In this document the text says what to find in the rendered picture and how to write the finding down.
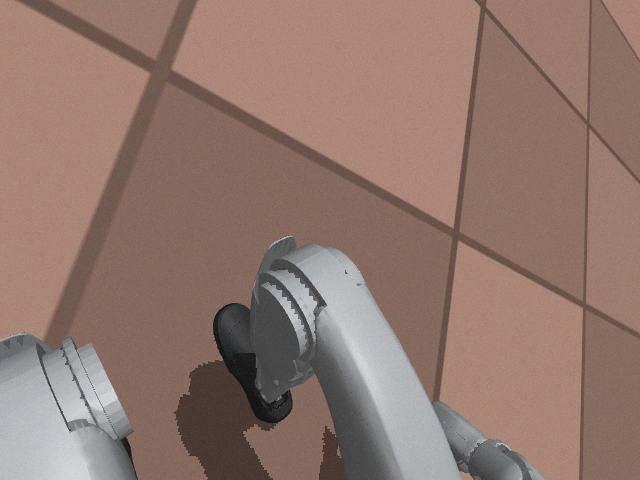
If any right robot arm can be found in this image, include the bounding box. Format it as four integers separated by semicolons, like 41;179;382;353
468;439;546;480

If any left robot foot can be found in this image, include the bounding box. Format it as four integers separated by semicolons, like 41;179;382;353
121;437;138;480

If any right robot hand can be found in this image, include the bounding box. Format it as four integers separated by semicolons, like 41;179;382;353
431;401;489;473

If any right robot foot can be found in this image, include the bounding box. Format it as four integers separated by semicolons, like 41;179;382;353
213;303;293;423

